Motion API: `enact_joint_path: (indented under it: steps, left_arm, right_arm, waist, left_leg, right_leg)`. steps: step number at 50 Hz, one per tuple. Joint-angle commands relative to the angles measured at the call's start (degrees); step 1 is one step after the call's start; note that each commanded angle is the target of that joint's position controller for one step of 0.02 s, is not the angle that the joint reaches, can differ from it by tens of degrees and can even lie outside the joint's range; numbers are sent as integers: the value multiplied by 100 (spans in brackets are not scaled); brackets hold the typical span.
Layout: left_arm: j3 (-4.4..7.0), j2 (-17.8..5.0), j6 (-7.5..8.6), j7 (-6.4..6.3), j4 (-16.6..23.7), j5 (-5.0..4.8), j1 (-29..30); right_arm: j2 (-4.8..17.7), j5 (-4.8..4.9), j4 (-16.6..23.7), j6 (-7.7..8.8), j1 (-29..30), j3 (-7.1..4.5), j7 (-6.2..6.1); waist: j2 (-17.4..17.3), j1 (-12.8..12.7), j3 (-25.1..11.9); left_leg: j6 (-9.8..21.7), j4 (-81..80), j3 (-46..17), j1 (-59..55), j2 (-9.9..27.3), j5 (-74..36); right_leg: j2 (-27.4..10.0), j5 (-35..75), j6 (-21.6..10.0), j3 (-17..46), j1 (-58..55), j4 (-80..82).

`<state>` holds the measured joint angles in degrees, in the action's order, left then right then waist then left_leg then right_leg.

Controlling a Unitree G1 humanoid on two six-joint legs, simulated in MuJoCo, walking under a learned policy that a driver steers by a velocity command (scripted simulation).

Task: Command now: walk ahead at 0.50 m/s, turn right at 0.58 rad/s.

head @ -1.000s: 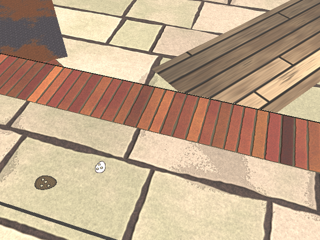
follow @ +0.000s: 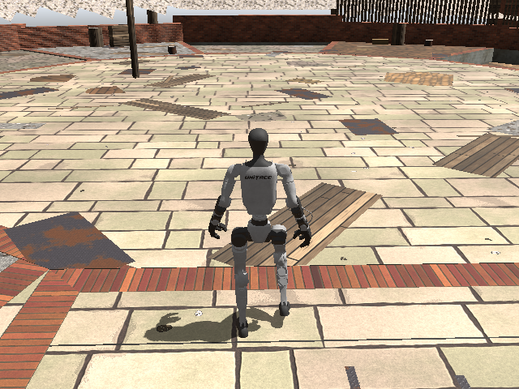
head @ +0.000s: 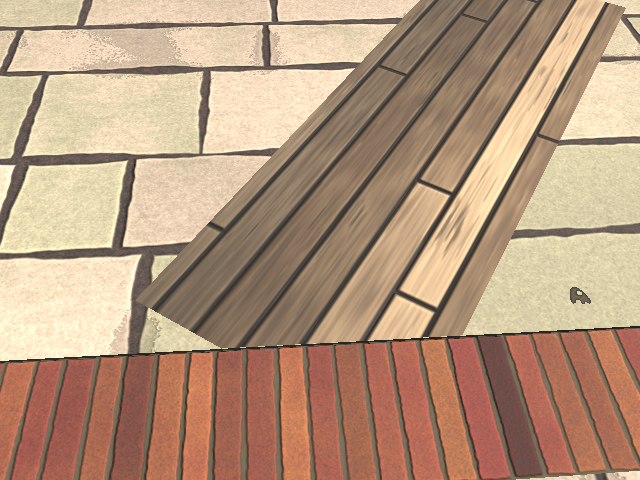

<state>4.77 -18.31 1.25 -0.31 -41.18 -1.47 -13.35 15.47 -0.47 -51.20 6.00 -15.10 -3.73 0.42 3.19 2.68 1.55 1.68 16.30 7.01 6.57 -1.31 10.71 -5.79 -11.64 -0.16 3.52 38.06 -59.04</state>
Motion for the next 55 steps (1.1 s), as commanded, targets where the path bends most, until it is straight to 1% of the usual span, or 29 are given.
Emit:
enact_joint_path:
  steps: [1, 5, 8, 10, 11, 12, 13, 14, 15, 16, 17, 18, 19, 20, 23, 28, 31, 34, 36, 37, 38, 39, 40, 41, 42, 44, 46, 50, 55]
  left_arm:
    - [-14, -81, 69, 84, 468, 4, 78]
    - [-85, 26, 101, 247, 789, 13, 880]
    - [-72, -45, 79, 339, 1031, 5, 1198]
    - [12, -219, 51, 363, 1094, 27, 1037]
    - [100, -380, 28, 356, 1040, 38, 671]
    - [249, -611, 13, 324, 838, 27, -129]
    - [452, -998, -41, 216, 559, 10, -1153]
    - [544, -1681, -38, 129, 555, -50, -1116]
    - [424, -1415, 79, 170, 794, 11, -1264]
    - [305, -1024, 172, 208, 717, 70, -1104]
    - [254, -874, 221, 205, 708, 57, -828]
    - [198, -713, 231, 194, 769, 67, -399]
    - [137, -570, 239, 177, 854, 126, -127]
    - [121, -559, 242, 160, 903, 156, -17]
    - [159, -704, 275, 64, 821, 99, -116]
    - [202, -817, 211, -60, 608, 47, -516]
    - [215, -815, 185, -61, 450, 1, -773]
    - [178, -675, 150, -85, 328, 23, -854]
    - [147, -585, 105, -78, 289, 46, -805]
    - [68, -380, 107, -60, 310, 77, -806]
    - [-50, -101, 123, -61, 397, 178, -1012]
    - [-113, 85, 183, -64, 422, -34, -1748]
    - [-27, -471, 204, -83, 307, -84, -1497]
    - [33, -694, 205, -77, 396, -68, -806]
    - [15, -641, 207, -82, 479, 11, -416]
    - [9, -456, 250, -30, 556, 95, -227]
    - [-32, -254, 244, 2, 511, 77, -321]
    - [-148, -27, 279, 25, 699, 132, 288]
    - [-194, 25, 352, 139, 849, 57, 1115]
  right_arm:
    - [877, 15, 375, 82, 443, -181, -36]
    - [1070, 78, 282, -21, 117, -217, -67]
    - [1218, 166, 196, -142, -87, -264, -69]
    - [1379, 211, 216, -220, -49, -315, -96]
    - [1464, 228, 235, -264, -27, -343, -118]
    - [1458, 246, 266, -307, 48, -336, -141]
    - [1274, 160, 326, -291, -13, -259, -161]
    - [396, -127, 647, -171, -469, 15, -78]
    - [680, 44, 769, 69, -140, 24, 8]
    - [1060, 283, 945, 191, 486, -85, 63]
    - [980, 269, 995, 256, 602, -42, 58]
    - [954, 135, 909, 259, 575, -52, 12]
    - [1019, 66, 867, 200, 455, -99, 2]
    - [1011, 46, 865, 122, 365, -117, 14]
    - [752, -56, 950, -21, 505, -67, -5]
    - [495, -6, 1254, -4, 1573, 56, 45]
    - [617, 76, 1411, 47, 1884, 25, 97]
    - [787, 74, 1394, 118, 1733, -45, 156]
    - [864, 47, 1266, 164, 1217, -121, 143]
    - [1035, -17, 1165, 196, 670, -203, 114]
    - [1370, -87, 1100, 203, -148, -280, 88]
    - [1714, -59, 779, 116, -713, -406, 147]
    - [1165, 130, 833, 105, -661, -274, 186]
    - [879, 132, 880, 71, -377, -190, 163]
    - [797, 57, 940, 36, -98, -137, 149]
    - [630, -32, 916, 18, 143, -60, 111]
    - [608, 15, 849, 41, 86, -47, 94]
    - [928, 100, 697, 20, -118, -123, 39]
    - [1051, 175, 482, -84, -538, -122, 21]
  waist:
    - [-689, -123, 30]
    - [-579, 177, 243]
    - [-613, 191, 347]
    - [-784, -33, 130]
    - [-872, -282, -142]
    - [-790, -757, -565]
    - [-426, -1221, -1096]
    - [1230, -602, -1411]
    - [859, -868, -2463]
    - [377, -1007, -1705]
    - [88, -789, -1121]
    - [-259, -517, -760]
    - [-179, -305, -603]
    - [-123, -184, -539]
    - [-175, -134, -363]
    - [54, -535, -83]
    - [150, -648, -54]
    - [330, -581, -103]
    - [466, -307, -222]
    - [366, -49, -654]
    - [-396, 167, -1494]
    - [-2368, -78, -1947]
    - [-1588, 101, -1446]
    - [-1045, 210, -758]
    - [-662, 120, -421]
    - [-762, -131, -152]
    - [-925, -209, -212]
    - [-753, -68, -86]
    - [-762, 232, 59]
  left_leg:
    - [862, -879, -631, -168, 1553, -1453]
    - [751, -822, -117, -497, 1599, -1572]
    - [628, -543, 80, -1028, 1783, -2065]
    - [511, 98, 293, -1237, 1805, -3714]
    - [452, 758, 399, -1251, 1769, -4627]
    - [319, 1833, 562, -957, 1615, -4951]
    - [84, 3390, 586, 232, 1405, -3881]
    - [-267, 5468, 423, 2906, 399, 1509]
    - [-262, 6428, -1043, 3687, -29, 2456]
    - [-143, 6400, -1244, 4219, 292, 1878]
    - [-54, 5905, -1199, 4092, 528, 1369]
    - [-88, 5393, -1198, 3700, 719, 1064]
    - [-124, 5049, -1231, 3270, 841, 867]
    - [-184, 4871, -1224, 3003, 852, 765]
    - [-465, 4110, -1058, 2850, 742, 299]
    - [-571, 2020, -1001, 2430, 348, -1470]
    - [-497, 1524, -1119, 2204, 219, -1590]
    - [-298, 1252, -1149, 2066, 252, -1140]
    - [-57, 979, -917, 1392, 158, -800]
    - [178, 970, -1058, 469, 373, -813]
    - [618, 1174, -2131, -1074, 1355, -885]
    - [1502, 340, -4831, -2495, 2319, 755]
    - [1389, 1, -5218, -2308, 2317, 2079]
    - [1164, -45, -4369, -1667, 2121, 1965]
    - [1061, -115, -3706, -1018, 1883, 1331]
    - [1029, -351, -2956, -236, 1527, 344]
    - [1088, -529, -2531, -40, 1382, -242]
    - [1162, -798, -1912, 10, 1368, -987]
    - [952, -750, -1345, -2, 1238, -1193]
  right_leg:
    - [-183, 867, 13, 91, 231, 752]
    - [-53, 1328, -94, -329, 75, 1788]
    - [63, 870, -272, -525, 81, 2171]
    - [369, 290, -488, -807, -447, 2283]
    - [599, 33, -626, -961, -1011, 2311]
    - [864, 265, -817, -1063, -2114, 2648]
    - [727, 453, -1079, -529, -3892, 2795]
    - [-822, 46, -1956, 2408, -5814, 3071]
    - [-1469, -880, -2557, 4552, -6308, 4057]
    - [-1274, -598, -2183, 3756, -5903, 4212]
    - [-1019, -157, -1963, 2983, -5076, 4205]
    - [-774, 436, -1779, 2425, -4238, 4240]
    - [-608, 1023, -1698, 2058, -3647, 4341]
    - [-526, 1260, -1697, 1938, -3281, 4467]
    - [-342, 1750, -1745, 1468, -2646, 4645]
    - [70, 898, -1319, 1094, -2270, 4581]
    - [-71, 536, -1219, 1446, -2475, 4339]
    - [-328, 560, -1128, 1778, -3048, 3899]
    - [-232, 1152, -983, 1792, -3172, 3433]
    - [74, 1523, -806, 1554, -3037, 2630]
    - [482, 460, -564, 1131, -2175, 988]
    - [1207, -2071, -166, 550, -215, -751]
    - [890, -2096, -136, 871, 510, -1400]
    - [690, -1577, -151, 772, 715, -1501]
    - [485, -1206, -149, 541, 565, -1341]
    - [136, -724, -149, 389, 178, -724]
    - [55, -631, -96, 202, -48, -320]
    - [-36, 182, 41, -12, 51, 966]
    - [200, 1321, 70, -274, -510, 2368]
